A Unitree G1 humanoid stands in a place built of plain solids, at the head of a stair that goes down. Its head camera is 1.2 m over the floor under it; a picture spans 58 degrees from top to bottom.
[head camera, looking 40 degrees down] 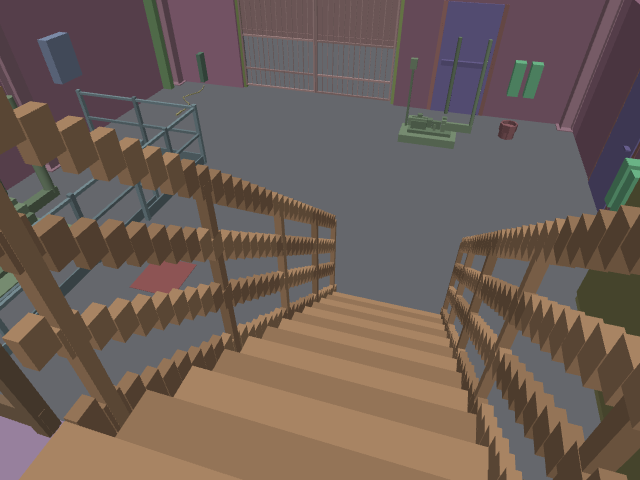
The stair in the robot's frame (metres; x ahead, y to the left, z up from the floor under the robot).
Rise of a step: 0.20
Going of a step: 0.25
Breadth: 1.32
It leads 17 degrees to the right of straight ahead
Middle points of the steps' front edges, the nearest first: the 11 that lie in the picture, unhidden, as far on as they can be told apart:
0.67 0.03 -0.20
0.91 -0.04 -0.41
1.14 -0.11 -0.61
1.38 -0.18 -0.82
1.61 -0.25 -1.02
1.85 -0.32 -1.23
2.09 -0.39 -1.43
2.32 -0.46 -1.64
2.56 -0.53 -1.84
2.79 -0.60 -2.04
3.03 -0.67 -2.25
